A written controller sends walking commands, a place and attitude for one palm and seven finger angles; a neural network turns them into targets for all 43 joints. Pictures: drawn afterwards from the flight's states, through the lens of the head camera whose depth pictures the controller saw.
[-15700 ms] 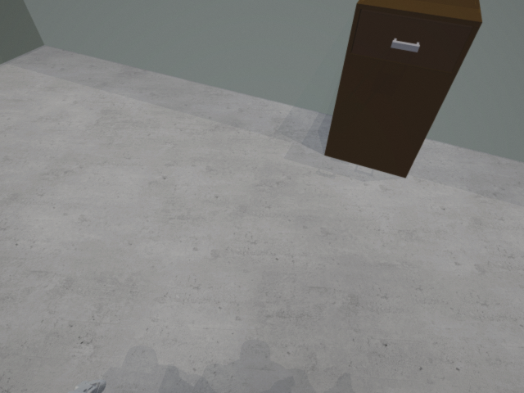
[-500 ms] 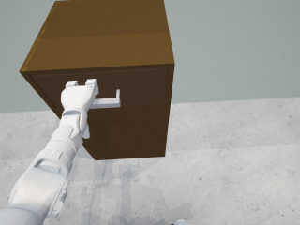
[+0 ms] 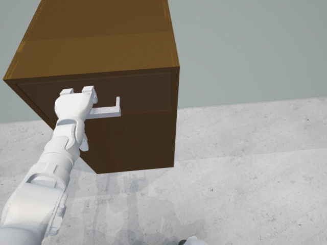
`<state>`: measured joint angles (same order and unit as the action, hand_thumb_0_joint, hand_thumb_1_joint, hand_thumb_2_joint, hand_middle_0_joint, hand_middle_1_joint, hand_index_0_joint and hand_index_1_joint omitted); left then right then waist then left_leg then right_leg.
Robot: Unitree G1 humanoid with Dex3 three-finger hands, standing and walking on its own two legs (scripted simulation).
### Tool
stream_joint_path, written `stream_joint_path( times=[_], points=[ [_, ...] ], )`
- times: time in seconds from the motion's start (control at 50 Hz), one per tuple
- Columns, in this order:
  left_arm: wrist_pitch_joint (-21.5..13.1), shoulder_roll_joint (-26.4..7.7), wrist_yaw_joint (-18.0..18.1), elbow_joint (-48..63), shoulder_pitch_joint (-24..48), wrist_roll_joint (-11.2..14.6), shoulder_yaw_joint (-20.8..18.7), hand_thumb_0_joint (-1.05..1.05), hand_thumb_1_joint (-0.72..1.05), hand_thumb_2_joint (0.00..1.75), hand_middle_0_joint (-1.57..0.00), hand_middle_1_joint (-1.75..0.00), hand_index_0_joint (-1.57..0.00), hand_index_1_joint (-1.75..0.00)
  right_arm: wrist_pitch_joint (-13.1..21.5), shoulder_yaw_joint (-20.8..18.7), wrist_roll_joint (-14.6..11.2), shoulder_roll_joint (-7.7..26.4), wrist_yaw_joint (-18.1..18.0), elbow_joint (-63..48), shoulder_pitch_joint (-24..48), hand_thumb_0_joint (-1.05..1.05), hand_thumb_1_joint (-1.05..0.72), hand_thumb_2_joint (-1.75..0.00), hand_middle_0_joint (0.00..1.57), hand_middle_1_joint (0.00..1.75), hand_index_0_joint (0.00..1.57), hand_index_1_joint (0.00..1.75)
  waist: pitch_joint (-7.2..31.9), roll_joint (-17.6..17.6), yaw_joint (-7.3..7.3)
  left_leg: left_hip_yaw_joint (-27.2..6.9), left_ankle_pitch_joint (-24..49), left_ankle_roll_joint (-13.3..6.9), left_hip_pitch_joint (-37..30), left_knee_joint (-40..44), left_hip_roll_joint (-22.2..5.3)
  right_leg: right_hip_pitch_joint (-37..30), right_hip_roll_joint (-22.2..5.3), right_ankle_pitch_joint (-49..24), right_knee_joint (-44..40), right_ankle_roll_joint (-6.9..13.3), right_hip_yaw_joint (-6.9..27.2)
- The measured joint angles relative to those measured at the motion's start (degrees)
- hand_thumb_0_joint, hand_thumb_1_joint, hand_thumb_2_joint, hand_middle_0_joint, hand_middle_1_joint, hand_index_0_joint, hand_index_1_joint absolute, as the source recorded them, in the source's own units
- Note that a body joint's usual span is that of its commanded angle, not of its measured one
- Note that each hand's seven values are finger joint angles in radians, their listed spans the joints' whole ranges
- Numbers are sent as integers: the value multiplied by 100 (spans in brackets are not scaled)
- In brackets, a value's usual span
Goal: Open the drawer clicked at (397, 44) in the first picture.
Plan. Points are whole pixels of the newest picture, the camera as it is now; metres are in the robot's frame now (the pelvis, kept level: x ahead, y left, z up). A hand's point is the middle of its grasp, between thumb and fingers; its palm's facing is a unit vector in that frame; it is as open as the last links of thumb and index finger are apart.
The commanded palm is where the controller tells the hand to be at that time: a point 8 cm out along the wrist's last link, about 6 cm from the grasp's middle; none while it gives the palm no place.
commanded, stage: move the hooked fingers above the handle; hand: left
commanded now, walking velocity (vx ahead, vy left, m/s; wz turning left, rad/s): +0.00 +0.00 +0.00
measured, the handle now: (103, 106) +0.52 +0.18 -0.04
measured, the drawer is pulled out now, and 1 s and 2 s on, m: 0.00 0.00 0.00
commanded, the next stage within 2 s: lift the fingers back up to retry in 0.06 s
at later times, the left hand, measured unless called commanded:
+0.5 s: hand (89, 113) +0.46 +0.20 +0.01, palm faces -0.11 +0.00 -0.99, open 13.8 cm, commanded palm +0.44 +0.20 +0.08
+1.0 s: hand (95, 109) +0.47 +0.18 +0.02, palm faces -0.03 -0.03 -1.00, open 13.9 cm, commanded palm +0.44 +0.19 +0.08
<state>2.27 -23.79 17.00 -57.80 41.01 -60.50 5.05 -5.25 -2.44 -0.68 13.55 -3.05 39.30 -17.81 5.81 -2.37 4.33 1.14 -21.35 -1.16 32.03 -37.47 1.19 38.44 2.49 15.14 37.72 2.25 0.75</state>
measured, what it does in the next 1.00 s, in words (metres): stands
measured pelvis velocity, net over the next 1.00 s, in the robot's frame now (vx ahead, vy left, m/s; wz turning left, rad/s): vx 0.01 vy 0.02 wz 0.00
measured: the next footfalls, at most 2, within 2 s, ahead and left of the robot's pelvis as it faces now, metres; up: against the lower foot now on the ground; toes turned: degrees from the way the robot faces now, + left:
none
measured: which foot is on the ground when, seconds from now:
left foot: down 0.00-1.00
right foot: down 0.00-1.00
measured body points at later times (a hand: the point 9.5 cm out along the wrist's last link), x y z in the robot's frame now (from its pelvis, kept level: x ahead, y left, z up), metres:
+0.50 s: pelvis +0.00 +0.01 +0.00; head +0.08 -0.01 +0.44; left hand +0.46 +0.20 +0.07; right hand +0.05 -0.25 -0.14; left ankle -0.04 +0.11 -0.72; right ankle +0.02 -0.09 -0.72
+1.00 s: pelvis +0.01 +0.02 +0.00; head +0.09 +0.00 +0.44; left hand +0.47 +0.18 +0.07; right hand +0.05 -0.25 -0.14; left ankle -0.04 +0.11 -0.72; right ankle +0.02 -0.09 -0.72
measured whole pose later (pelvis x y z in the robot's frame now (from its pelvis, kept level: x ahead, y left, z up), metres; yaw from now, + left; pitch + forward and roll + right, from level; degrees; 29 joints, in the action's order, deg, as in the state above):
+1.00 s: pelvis +0.01 +0.02 +0.00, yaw +0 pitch +17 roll +0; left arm 1.2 -18.5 21.3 -58.3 43.7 -62.5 6.5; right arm -5.2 -3.3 0.4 13.7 -0.3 40.3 -18.4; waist 8.3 -3.0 4.8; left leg 1.1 -23.4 -2.3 33.8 -40.2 1.7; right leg 39.7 2.0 16.7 39.4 1.2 0.8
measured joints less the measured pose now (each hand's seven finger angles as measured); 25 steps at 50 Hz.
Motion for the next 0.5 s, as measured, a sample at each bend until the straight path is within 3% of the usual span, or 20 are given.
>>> stream_joint_path(
  times=[0.08, 0.14, 0.22, 0.28, 0.4, 0.5],
  points=[
    [-619, 132, 48, 430, -44, -95, 357, 0, -49, 30, -33, -121, -32, -120, 135, -168, 74, 100, 22, 136, -116, 1, -90, -90, 20, 30, 20, 30, 78, 15, -93, -169, -82, 6, 131, -199, 35, 31, -52, 92, 97, 7, -169],
    [-772, 328, 357, 372, 54, -196, 363, 0, -49, 30, -32, -121, -32, -120, 146, -195, 105, 179, 87, 224, -41, 1, -90, -90, 20, 30, 20, 30, 167, 16, -60, -194, -163, -8, 240, -357, 58, 125, -77, 172, 236, -5, -198],
    [-418, 408, 820, -13, 317, -320, 70, 0, -49, 30, -32, -120, -32, -120, 124, -122, 134, 192, 195, 190, 176, 1, -90, -90, 20, 30, 20, 30, 197, 21, 76, -97, -212, -31, 366, -458, 58, 299, -68, 202, 371, -23, -107],
    [-40, 390, 947, -208, 449, -296, -10, 0, -49, 30, -33, -122, -32, -121, 77, -88, 122, 143, 250, 93, 232, 1, -90, -90, 20, 30, 20, 30, 189, -19, 100, -5, -193, -46, 384, -416, 45, 356, -45, 162, 355, -41, -16],
    [448, 490, 503, -409, 453, -137, 46, 0, -49, 30, -34, -122, -33, -123, -91, 40, 30, 15, 231, 47, 175, 1, -90, -90, 20, 30, 20, 30, 193, -86, 56, 83, -107, -67, 130, -174, 34, 150, -24, 74, 161, -72, 80],
    [165, 280, 154, -344, 333, -97, 40, 0, -49, 30, -33, -121, -32, -122, -18, 94, -3, -59, 104, -52, 60, 1, -90, -90, 20, 30, 20, 30, 103, -32, 103, 53, -70, -62, 27, -107, 29, 28, -23, 40, 78, -61, 51]
  ],
)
